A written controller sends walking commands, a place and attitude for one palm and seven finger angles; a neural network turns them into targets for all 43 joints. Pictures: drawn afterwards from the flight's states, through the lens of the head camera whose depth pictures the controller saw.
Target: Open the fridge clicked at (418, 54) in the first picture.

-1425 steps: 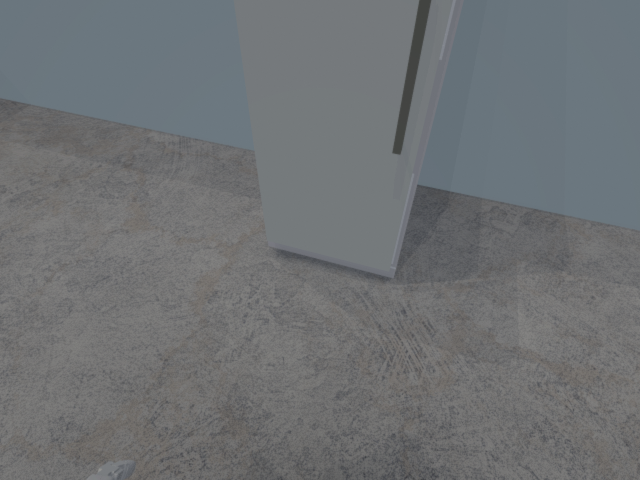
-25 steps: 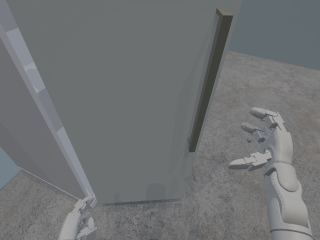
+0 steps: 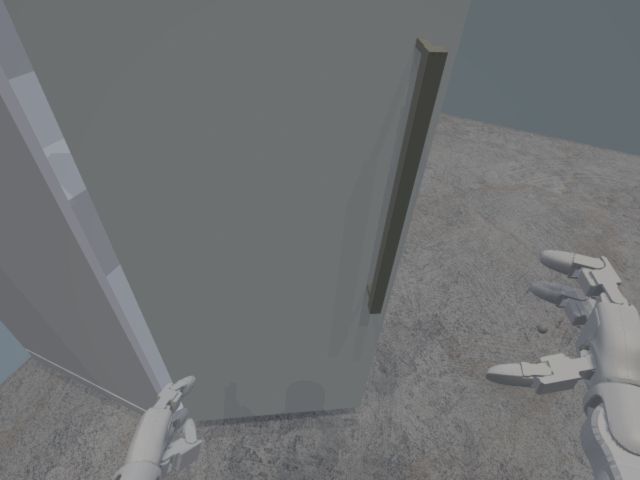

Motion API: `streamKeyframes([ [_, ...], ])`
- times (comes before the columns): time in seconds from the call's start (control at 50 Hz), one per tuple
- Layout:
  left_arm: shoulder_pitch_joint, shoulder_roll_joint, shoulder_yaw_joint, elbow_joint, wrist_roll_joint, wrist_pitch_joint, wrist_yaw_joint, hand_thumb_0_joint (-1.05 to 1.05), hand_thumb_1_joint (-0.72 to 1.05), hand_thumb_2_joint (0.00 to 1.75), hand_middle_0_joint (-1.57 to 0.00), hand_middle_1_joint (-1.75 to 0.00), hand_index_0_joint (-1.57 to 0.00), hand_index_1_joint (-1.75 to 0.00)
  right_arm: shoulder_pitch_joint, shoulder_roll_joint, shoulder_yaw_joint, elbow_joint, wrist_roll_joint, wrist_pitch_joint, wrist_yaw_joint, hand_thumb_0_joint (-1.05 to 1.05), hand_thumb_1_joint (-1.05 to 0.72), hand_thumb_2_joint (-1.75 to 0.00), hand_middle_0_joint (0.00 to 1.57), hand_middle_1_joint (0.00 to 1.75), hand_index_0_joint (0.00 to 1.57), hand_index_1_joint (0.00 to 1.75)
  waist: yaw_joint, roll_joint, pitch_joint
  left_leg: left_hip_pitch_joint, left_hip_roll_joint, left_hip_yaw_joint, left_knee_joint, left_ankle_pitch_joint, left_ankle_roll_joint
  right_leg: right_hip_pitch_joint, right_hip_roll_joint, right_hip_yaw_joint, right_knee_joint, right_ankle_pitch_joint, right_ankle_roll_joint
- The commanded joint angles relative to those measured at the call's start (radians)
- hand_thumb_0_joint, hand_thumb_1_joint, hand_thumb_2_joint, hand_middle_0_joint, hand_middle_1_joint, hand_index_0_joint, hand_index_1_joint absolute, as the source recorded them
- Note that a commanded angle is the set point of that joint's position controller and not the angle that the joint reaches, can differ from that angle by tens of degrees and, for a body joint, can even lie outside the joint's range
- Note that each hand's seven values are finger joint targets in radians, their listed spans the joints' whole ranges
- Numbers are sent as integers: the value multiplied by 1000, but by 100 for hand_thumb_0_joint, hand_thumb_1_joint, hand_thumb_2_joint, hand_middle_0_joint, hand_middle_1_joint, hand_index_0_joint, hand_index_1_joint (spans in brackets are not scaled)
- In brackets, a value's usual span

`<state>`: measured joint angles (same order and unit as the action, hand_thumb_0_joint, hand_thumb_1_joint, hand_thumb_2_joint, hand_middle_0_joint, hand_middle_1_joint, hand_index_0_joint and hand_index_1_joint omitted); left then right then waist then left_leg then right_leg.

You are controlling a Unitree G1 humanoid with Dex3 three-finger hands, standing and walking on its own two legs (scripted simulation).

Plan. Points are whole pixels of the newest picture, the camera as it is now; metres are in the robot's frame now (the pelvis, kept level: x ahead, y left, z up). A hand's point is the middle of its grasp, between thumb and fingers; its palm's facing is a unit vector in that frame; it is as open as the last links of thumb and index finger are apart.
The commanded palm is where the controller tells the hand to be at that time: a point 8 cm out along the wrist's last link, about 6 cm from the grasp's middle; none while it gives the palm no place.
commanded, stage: draw the hand back to the body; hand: right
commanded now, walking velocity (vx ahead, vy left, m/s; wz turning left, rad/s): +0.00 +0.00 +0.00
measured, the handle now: (393, 206) +0.48 -0.11 +0.12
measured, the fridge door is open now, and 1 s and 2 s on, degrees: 61 61 61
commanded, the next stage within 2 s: step back with the hand held close in 0.94 s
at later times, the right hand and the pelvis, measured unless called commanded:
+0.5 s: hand (614, 347) +0.21 -0.28 +0.16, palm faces +0.43 +0.83 -0.35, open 9.4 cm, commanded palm +0.16 -0.32 +0.18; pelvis +0.01 -0.02 +0.01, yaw +1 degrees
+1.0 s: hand (631, 352) +0.20 -0.29 +0.16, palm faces +0.48 +0.81 -0.35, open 7.4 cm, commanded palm +0.15 -0.32 +0.18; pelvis +0.01 -0.02 +0.01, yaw +0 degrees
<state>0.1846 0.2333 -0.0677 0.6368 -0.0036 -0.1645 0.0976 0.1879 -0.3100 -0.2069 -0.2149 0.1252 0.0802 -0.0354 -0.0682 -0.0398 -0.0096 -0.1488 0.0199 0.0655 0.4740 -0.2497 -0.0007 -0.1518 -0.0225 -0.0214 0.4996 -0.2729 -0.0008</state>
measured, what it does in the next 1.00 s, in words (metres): stands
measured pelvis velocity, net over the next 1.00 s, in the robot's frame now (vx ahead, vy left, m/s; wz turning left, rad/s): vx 0.01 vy -0.02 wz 0.01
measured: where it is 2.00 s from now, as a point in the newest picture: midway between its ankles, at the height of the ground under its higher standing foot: outside the picture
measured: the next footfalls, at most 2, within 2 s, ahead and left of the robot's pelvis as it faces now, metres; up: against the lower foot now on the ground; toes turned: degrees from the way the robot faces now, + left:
none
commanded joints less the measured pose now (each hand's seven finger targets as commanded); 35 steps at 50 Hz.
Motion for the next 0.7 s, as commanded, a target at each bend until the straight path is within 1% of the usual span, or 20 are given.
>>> streamKeyframes([
  [0.0,-124,101,48,-144,9,-43,5,0,90,90,-20,-30,-20,-30,-145,-168,-88,-243,-33,-134,-40,0,8,-43,23,87,23,87,6,17,-98,43,-6,-39,-120,132,4,43,18,0,-119,166,-35],
  [0.04,-126,102,48,-143,11,-40,3,0,90,90,-20,-30,-20,-30,-137,-172,-95,-263,-41,-150,-47,0,1,-46,23,83,23,83,5,-10,-87,51,-9,-34,-127,126,7,47,19,4,-134,162,-31],
  [0.06,-129,102,50,-142,12,-38,4,0,90,90,-20,-30,-20,-30,-119,-173,-99,-259,-44,-155,-49,0,-3,-48,23,81,23,81,3,-9,-73,47,-11,-34,-132,121,7,49,18,4,-139,161,-32],
  [0.08,-131,108,53,-140,15,-38,5,0,90,90,-20,-30,-20,-30,-108,-183,-109,-260,-45,-159,-52,0,-7,-50,23,79,23,79,1,21,-73,55,-13,-33,-144,114,5,48,18,5,-145,157,-33],
  [0.14,-136,104,55,-137,14,-33,5,0,90,90,-20,-30,-20,-30,-100,-189,-126,-273,-52,-173,-59,0,-17,-55,22,73,22,73,1,-26,-47,54,-12,-32,-150,96,8,51,18,7,-160,144,-29],
  [0.18,-136,108,60,-133,19,-36,6,0,90,90,-20,-30,-20,-30,-63,-209,-156,-286,-53,-182,-63,0,-25,-58,22,68,22,68,-7,-13,-62,73,-14,-30,-154,113,10,58,19,7,-163,160,-30],
  [0.2,-135,105,59,-134,17,-35,5,0,90,90,-20,-30,-20,-30,-45,-202,-157,-288,-52,-185,-63,0,-28,-60,22,66,22,66,-7,-10,-61,82,-12,-29,-148,124,10,54,17,9,-163,173,-30],
  [0.24,-135,103,61,-134,17,-32,2,0,90,90,-20,-30,-20,-30,-27,-197,-162,-296,-52,-188,-62,0,-36,-64,22,62,22,62,-6,-24,-44,79,-14,-27,-148,128,10,52,16,8,-169,176,-26],
  [0.28,-138,109,66,-133,20,-34,0,0,90,90,-20,-30,-20,-30,10,-215,-188,-295,-53,-192,-63,0,-43,-67,22,58,22,58,-14,-8,-37,84,-18,-25,-154,128,11,48,15,11,-175,177,-25],
  [0.34,-129,107,67,-136,20,-32,-6,0,90,90,-20,-30,-20,-30,35,-211,-199,-328,-54,-197,-62,0,-54,-73,21,51,21,51,-13,-50,-45,94,-17,-23,-140,160,14,54,13,13,-174,212,-20],
  [0.36,-127,106,69,-136,20,-33,-7,0,90,90,-20,-30,-20,-30,40,-212,-203,-343,-55,-199,-63,0,-57,-74,21,49,21,49,-13,-52,-49,99,-18,-21,-135,160,15,52,12,17,-176,214,-16],
  [0.38,-129,110,70,-136,21,-35,-8,0,90,90,-20,-30,-20,-30,70,-221,-220,-329,-54,-196,-63,0,-61,-76,21,47,21,47,-18,-27,-33,96,-21,-19,-142,165,15,46,11,15,-176,220,-17],
  [0.4,-124,107,71,-137,20,-34,-9,0,90,90,-20,-30,-20,-30,78,-215,-220,-332,-51,-197,-62,0,-65,-78,21,45,21,45,-15,-13,-39,100,-19,-18,-138,170,14,46,10,15,-176,222,-17],
  [0.5,-124,106,75,-141,18,-29,-8,0,90,90,-20,-30,-20,-30,111,-234,-261,-351,-48,-197,-63,0,-83,-87,20,34,20,34,-18,-35,-29,96,-17,-20,-142,168,14,44,10,10,-174,220,-17],
  [0.54,-120,107,76,-139,19,-28,-9,0,90,90,-20,-30,-20,-30,118,-236,-272,-360,-48,-199,-65,0,-90,-90,20,30,20,30,-18,-23,-28,97,-20,-15,-137,174,15,44,8,16,-174,234,-14],
  [0.56,-121,107,76,-139,19,-28,-8,0,90,90,-20,-30,-20,-30,106,-224,-256,-362,-52,-196,-64,0,-90,-90,20,30,20,30,-15,-49,-30,92,-19,-18,-135,172,15,48,9,12,-173,233,-14],
  [0.58,-122,109,75,-137,21,-30,-7,0,90,90,-20,-30,-20,-30,105,-218,-247,-347,-50,-191,-63,0,-90,-90,20,30,20,30,-12,-20,-9,81,-20,-15,-149,169,12,44,10,10,-173,224,-17],
  [0.6,-119,109,75,-135,18,-31,-8,0,90,90,-20,-30,-20,-30,90,-210,-235,-350,-51,-191,-63,0,-90,-90,20,30,20,30,-5,-19,1,75,-17,-15,-147,154,11,40,9,12,-175,210,-17],
  [0.66,-118,110,75,-131,20,-32,-4,0,90,90,-20,-30,-20,-30,79,-211,-235,-348,-54,-190,-68,0,-90,-90,20,30,20,30,-7,-27,-9,72,-18,-14,-146,136,12,47,11,14,-178,190,-19],
  [0.68,-120,114,76,-130,20,-33,-4,0,90,90,-20,-30,-20,-30,79,-222,-241,-350,-54,-189,-69,0,-90,-90,20,30,20,30,-11,-7,-14,79,-20,-15,-151,132,12,46,11,16,-179,186,-20],
])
